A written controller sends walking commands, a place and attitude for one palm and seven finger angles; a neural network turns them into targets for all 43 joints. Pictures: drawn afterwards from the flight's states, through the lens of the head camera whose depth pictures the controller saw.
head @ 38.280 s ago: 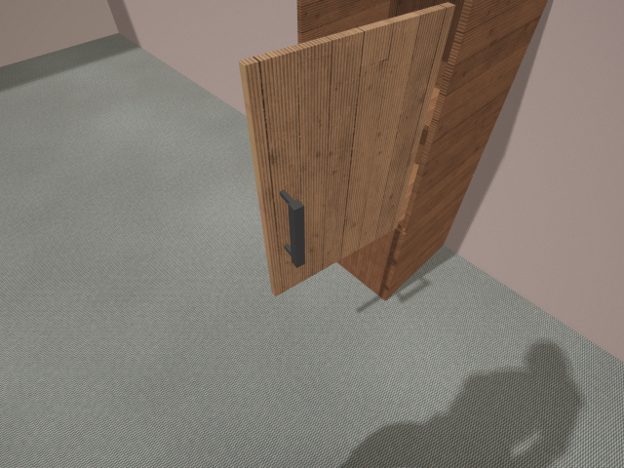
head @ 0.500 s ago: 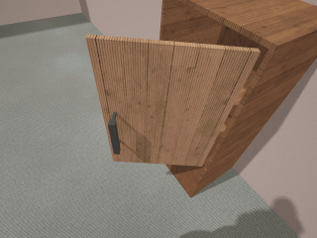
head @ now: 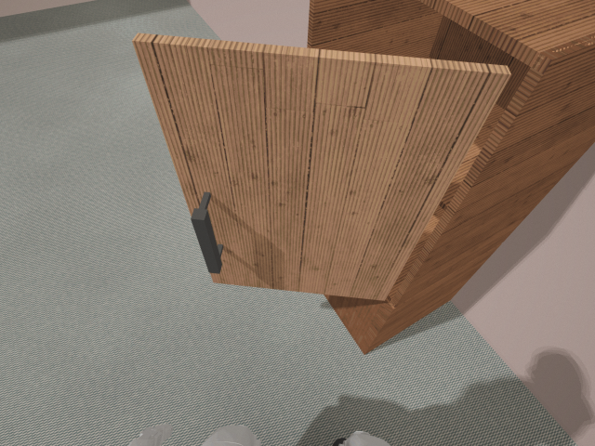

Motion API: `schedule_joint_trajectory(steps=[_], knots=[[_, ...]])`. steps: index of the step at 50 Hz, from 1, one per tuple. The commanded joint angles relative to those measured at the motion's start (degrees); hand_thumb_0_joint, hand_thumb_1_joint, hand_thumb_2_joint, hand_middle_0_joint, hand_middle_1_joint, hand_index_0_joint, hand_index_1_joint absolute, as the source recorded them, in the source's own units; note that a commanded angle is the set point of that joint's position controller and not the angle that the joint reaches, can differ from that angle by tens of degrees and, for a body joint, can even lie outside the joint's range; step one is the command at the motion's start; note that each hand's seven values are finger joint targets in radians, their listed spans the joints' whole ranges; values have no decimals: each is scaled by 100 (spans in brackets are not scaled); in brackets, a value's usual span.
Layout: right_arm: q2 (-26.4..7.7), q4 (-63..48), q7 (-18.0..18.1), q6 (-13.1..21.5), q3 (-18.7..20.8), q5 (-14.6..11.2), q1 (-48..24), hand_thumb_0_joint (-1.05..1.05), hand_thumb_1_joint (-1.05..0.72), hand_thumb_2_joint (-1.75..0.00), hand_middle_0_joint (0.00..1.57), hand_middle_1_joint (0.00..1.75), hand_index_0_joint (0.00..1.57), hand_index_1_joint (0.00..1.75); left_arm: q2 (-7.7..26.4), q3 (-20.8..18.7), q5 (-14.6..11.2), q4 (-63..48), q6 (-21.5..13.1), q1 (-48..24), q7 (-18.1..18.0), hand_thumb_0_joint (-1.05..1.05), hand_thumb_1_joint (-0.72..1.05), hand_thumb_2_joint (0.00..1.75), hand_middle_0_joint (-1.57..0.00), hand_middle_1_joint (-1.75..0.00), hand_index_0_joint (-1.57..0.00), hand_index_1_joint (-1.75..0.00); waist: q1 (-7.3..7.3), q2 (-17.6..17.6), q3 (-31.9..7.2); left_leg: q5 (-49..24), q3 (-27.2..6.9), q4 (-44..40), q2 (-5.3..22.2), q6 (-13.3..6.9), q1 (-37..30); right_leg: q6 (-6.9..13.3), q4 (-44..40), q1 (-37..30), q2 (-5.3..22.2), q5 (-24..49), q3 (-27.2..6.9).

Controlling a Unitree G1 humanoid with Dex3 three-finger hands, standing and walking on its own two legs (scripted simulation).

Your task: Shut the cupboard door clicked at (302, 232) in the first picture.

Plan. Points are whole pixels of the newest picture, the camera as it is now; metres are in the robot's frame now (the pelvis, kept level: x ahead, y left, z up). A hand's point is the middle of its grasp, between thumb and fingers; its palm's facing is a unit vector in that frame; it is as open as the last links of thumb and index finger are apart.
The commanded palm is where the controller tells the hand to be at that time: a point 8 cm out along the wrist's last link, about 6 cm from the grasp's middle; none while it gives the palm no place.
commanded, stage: come to a stop and stand still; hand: left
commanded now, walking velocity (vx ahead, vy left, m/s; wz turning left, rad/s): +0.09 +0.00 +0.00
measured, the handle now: (211, 235) +0.45 +0.19 -0.08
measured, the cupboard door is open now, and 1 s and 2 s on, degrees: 54 54 54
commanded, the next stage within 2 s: look again from close up in 0.36 s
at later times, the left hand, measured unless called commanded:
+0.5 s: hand out of the picture -0.03 +0.18 -0.16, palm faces -0.01 -0.98 -0.22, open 7.4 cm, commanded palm none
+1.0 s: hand out of the picture +0.00 +0.16 -0.16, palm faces -0.03 -0.98 -0.21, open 7.4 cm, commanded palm none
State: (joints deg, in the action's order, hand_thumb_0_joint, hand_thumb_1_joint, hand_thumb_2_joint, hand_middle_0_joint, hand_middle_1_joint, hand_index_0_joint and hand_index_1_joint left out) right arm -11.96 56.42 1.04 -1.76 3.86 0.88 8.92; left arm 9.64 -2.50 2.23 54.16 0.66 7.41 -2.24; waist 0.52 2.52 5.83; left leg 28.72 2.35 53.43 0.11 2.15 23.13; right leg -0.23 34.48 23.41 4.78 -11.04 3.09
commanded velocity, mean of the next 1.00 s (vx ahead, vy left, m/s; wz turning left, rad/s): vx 0.04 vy -0.04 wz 0.00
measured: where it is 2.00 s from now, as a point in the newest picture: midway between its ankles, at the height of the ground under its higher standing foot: outside the picture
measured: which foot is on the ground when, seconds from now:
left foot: up 0.00-0.06, down 0.08-1.00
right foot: down 0.00-0.08, up 0.10-0.44, down 0.46-1.00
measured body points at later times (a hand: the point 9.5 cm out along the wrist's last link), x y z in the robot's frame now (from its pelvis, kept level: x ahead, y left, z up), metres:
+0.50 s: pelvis -0.03 +0.00 +0.01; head +0.00 +0.00 +0.46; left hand -0.03 +0.23 -0.14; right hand -0.05 -0.22 -0.15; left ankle -0.01 +0.12 -0.72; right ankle -0.07 -0.10 -0.73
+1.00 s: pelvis -0.01 -0.02 +0.01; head +0.00 -0.02 +0.46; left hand +0.01 +0.21 -0.15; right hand -0.02 -0.24 -0.15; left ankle -0.01 +0.11 -0.73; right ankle -0.07 -0.10 -0.73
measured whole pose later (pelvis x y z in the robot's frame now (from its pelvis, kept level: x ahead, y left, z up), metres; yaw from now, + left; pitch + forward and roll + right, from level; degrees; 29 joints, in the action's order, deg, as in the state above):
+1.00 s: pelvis -0.01 -0.02 +0.01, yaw -2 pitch +0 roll +1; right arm -8.8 63.7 1.2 1.0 -1.1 0.9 16.2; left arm 9.3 0.9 0.8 61.3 -1.6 17.7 -2.6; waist -0.4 0.6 0.3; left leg 15.6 2.9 28.5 1.8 0.9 12.8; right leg 2.6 27.7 7.5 -2.0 -20.3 0.7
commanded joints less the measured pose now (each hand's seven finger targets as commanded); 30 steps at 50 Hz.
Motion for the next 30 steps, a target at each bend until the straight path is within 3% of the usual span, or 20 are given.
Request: schedule_joint_trajectory(steps=[1,2,3,4,5,6,7,8,11,14,17,20,21,22,23,24,25,26,27,30], knots=[[101,-6,-31,61,-25,-13,1255,0,-90,-90,20,30,20,30,1191,-317,-19,-286,60,273,-28,0,90,90,-20,-30,-20,-30,-191,661,-871,-1053,279,-1952,-114,-13,-1452,785,-975,94,1080,148,-1165],[-17,16,-23,96,-22,-17,1454,0,-90,-90,20,30,20,30,1031,-273,-54,-332,108,230,-6,0,90,90,-20,-30,-20,-30,-308,321,-835,-1311,185,-2625,-41,-60,-1927,531,-698,479,787,-753,-939],[-365,-62,-5,154,18,30,1430,0,-90,-90,20,30,20,30,661,-190,-90,-421,169,256,12,0,90,90,-20,-30,-20,-30,-324,-1026,-663,-750,-850,-3529,740,-312,-1760,219,172,821,194,-1581,-495],[-762,-310,15,161,73,100,1047,0,-90,-90,20,30,20,30,381,-135,-123,-495,220,209,17,0,90,90,-20,-30,-20,-30,-293,-2316,-258,-501,-2157,-4329,1808,-787,-582,-109,1227,757,-382,-2150,-73],[-782,-478,22,151,26,146,615,0,-90,-90,20,30,20,30,517,-154,-103,-464,218,143,22,0,90,90,-20,-30,-20,-30,-200,-1780,-21,-199,-2233,-4501,1946,-1171,328,-8,1812,286,-274,-1842,-538],[-649,-488,55,227,-21,159,378,0,-90,-90,20,30,20,30,469,-160,-56,-363,212,347,31,0,90,90,-20,-30,-20,-30,-25,-1846,-30,-118,-2222,-4620,1832,-1220,383,25,2167,236,-252,-1591,-695],[-531,-460,76,249,-64,151,219,0,-90,-90,20,30,20,30,538,-186,-18,-151,186,467,80,0,90,90,-20,-30,-20,-30,69,-1341,11,-211,-1826,-4429,1511,-1082,175,43,2419,229,-272,-1183,-742],[-480,-475,83,281,-114,132,160,0,-90,-90,20,30,20,30,423,-160,-36,-18,153,741,120,0,90,90,-20,-30,-20,-30,164,-1158,-97,-350,-1518,-4304,1365,-1021,-97,26,2482,249,-308,-990,-665],[-418,-333,101,318,-112,87,614,0,-90,-90,20,30,20,30,334,-75,-41,143,69,828,177,0,90,90,-20,-30,-20,-30,-34,-744,-119,-814,-1248,-4271,1299,-1039,-916,-31,2264,465,-336,-974,-389],[-436,-62,127,329,-70,123,1186,0,-90,-90,20,30,20,30,276,-33,-55,113,22,637,172,0,90,90,-20,-30,-20,-30,-279,-809,-288,-1565,-1496,-4168,1522,-1140,-1735,-74,1555,502,-268,-1373,-292],[-541,86,145,317,-68,137,1308,0,-90,-90,20,30,20,30,186,28,-114,168,-31,575,168,0,90,90,-20,-30,-20,-30,-353,-912,-469,-2840,-1478,-3839,1621,-1208,-1978,-50,525,-41,-277,-1799,-195],[-614,238,146,278,-63,71,1224,0,-90,-90,20,30,20,30,136,45,-152,484,-62,1173,142,0,90,90,-20,-30,-20,-30,-129,-834,-787,-2875,-1252,-3472,1381,-997,-1697,-4,-706,-1059,-384,-949,-92],[-484,275,140,284,-93,27,1173,0,-90,-90,20,30,20,30,197,45,-140,571,-98,1308,114,0,90,90,-20,-30,-20,-30,-34,-631,-673,-2728,-1068,-3232,1177,-812,-1262,15,-1424,-1584,-324,-342,-164],[-316,302,115,304,-137,-25,1127,0,-90,-90,20,30,20,30,345,33,-137,663,-128,1478,81,0,90,90,-20,-30,-20,-30,11,-275,-754,-2328,-690,-2962,910,-539,-852,82,-1699,-2129,16,72,-527],[-474,-77,41,347,-173,-87,186,0,-90,-90,20,30,20,30,486,118,-30,822,-236,1977,-150,0,90,90,-20,-30,-20,-30,343,363,-128,-1723,-144,-2060,538,-259,-888,125,-1957,-1000,238,1228,-1065],[-139,-228,-70,242,-218,-18,573,0,-90,-90,20,30,20,30,742,211,-103,537,-300,1322,-104,0,90,90,-20,-30,-20,-30,-179,450,-128,-731,-34,-1743,306,-209,-709,385,-2264,-471,631,-1132,-1335],[-66,-135,-118,195,-196,24,756,0,-90,-90,20,30,20,30,781,232,-107,378,-287,1012,-57,0,90,90,-20,-30,-20,-30,-334,-246,-2,-969,53,-1713,173,-192,-921,552,-2153,-86,535,-1813,-1210],[52,27,-145,171,-255,61,911,0,-90,-90,20,30,20,30,668,181,-120,389,-386,1050,-70,0,90,90,-20,-30,-20,-30,-308,202,-202,-1125,71,-1553,211,-180,-726,631,-2073,-498,423,-935,-1174],[2,52,-134,204,-275,63,1020,0,-90,-90,20,30,20,30,606,183,-143,418,-422,1127,-79,0,90,90,-20,-30,-20,-30,-318,285,-421,-1190,-17,-1552,197,-225,-665,666,-1832,-872,387,-8,-1153],[-18,153,-55,315,-317,26,1267,0,-90,-90,20,30,20,30,519,197,-159,423,-416,1098,-100,0,90,90,-20,-30,-20,-30,-333,399,-693,-1658,-160,-2200,327,-287,-1087,593,-1293,-1038,291,754,-929]])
